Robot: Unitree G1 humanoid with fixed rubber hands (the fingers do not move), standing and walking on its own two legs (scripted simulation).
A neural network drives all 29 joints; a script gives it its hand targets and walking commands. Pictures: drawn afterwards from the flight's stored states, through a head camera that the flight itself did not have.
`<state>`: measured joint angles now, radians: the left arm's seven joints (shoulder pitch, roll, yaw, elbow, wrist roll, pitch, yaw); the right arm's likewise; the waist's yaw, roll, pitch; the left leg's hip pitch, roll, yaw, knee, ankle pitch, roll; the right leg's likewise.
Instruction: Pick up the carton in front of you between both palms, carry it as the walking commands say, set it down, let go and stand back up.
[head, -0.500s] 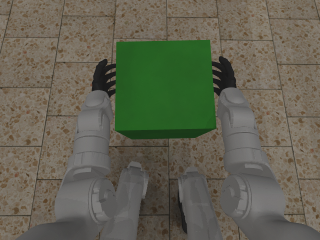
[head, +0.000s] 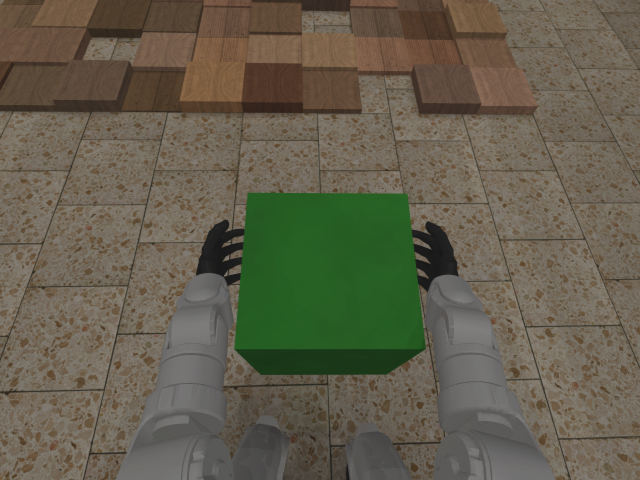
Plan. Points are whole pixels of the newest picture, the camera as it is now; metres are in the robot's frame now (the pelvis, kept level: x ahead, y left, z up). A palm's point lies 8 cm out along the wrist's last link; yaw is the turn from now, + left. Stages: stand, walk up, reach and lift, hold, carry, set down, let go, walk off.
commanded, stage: reach and lift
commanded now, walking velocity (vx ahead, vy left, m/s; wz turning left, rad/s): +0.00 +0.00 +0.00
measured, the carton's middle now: (325, 294) +0.38 +0.00 -0.10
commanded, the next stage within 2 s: hold in 1.50 s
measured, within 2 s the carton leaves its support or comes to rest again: neither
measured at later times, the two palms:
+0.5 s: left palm (185, 249) +0.34 +0.15 +0.12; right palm (496, 261) +0.34 -0.15 +0.12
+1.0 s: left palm (176, 250) +0.33 +0.15 +0.14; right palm (507, 264) +0.33 -0.15 +0.14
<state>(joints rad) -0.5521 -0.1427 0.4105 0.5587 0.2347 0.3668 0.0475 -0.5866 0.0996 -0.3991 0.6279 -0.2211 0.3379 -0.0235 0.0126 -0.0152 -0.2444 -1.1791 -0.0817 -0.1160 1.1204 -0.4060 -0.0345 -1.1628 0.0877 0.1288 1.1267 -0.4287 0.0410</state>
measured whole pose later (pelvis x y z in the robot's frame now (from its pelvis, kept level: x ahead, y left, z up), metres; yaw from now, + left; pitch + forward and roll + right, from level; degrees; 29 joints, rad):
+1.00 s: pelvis +0.03 +0.00 +0.10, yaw +1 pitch -4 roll +0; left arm -0.33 -0.17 0.31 0.38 0.30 0.62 0.00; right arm -0.33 0.17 -0.31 0.39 -0.30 0.61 0.00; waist 0.00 -0.01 -0.01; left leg -0.17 -0.04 -0.14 0.46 -0.21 -0.02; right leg -0.15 0.05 0.14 0.45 -0.22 0.01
